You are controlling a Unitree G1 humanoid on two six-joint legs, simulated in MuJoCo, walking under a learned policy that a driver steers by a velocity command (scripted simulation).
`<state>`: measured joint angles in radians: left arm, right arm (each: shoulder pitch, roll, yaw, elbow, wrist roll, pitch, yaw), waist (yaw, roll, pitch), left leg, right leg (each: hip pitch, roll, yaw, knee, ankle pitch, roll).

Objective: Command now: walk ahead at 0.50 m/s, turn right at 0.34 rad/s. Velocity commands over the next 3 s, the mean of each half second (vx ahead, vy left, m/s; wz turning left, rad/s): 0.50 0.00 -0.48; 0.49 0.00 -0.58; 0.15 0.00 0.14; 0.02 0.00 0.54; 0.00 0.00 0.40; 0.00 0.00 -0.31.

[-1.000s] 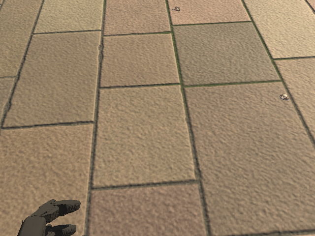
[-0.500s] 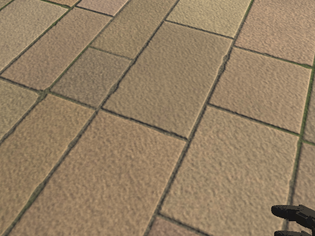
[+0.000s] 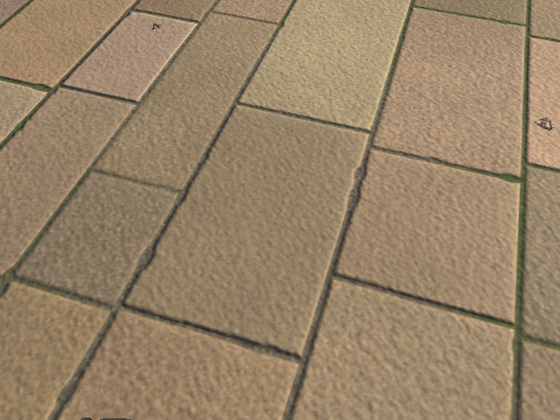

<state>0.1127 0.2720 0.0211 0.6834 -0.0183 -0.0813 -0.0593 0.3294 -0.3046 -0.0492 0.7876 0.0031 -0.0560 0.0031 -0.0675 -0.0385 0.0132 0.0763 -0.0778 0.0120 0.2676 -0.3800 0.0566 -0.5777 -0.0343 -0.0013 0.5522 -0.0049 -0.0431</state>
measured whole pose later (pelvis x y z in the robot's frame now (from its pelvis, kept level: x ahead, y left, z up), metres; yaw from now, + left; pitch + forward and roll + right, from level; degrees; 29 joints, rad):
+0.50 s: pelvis +0.29 -0.02 +0.00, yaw -17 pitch +2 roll -1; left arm 0.38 0.31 0.07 0.72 -0.02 -0.03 0.01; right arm 0.06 -0.29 -0.02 0.65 0.00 -0.11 0.02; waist 0.08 0.03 0.01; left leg -0.47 0.00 -0.09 0.46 -0.03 -0.03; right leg -0.10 0.12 0.23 0.48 -0.40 -0.05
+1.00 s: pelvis +0.52 -0.11 +0.00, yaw -35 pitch +2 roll +2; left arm 0.07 0.28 0.05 0.57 -0.01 -0.02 -0.06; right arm 0.34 -0.32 -0.07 0.84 0.02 -0.05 -0.01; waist -0.10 -0.03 0.05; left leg 0.08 0.03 0.22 0.33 -0.41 -0.04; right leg -0.58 -0.04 -0.03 0.61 -0.08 -0.06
